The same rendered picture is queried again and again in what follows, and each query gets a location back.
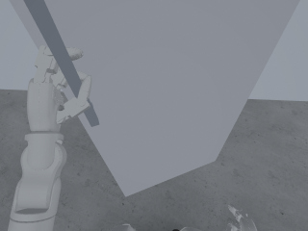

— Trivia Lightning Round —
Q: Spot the robot left forearm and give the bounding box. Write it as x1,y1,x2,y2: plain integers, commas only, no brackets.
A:
8,131,67,231

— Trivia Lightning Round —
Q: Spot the right robot hand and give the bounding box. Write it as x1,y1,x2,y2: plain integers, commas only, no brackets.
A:
223,203,257,231

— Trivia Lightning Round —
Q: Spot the left robot hand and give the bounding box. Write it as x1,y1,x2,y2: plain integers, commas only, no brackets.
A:
27,45,92,132

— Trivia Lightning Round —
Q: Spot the handle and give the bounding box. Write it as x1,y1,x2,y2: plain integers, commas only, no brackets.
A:
23,0,99,127

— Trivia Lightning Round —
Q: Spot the fridge door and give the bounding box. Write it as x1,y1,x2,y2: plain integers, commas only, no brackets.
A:
9,0,300,197

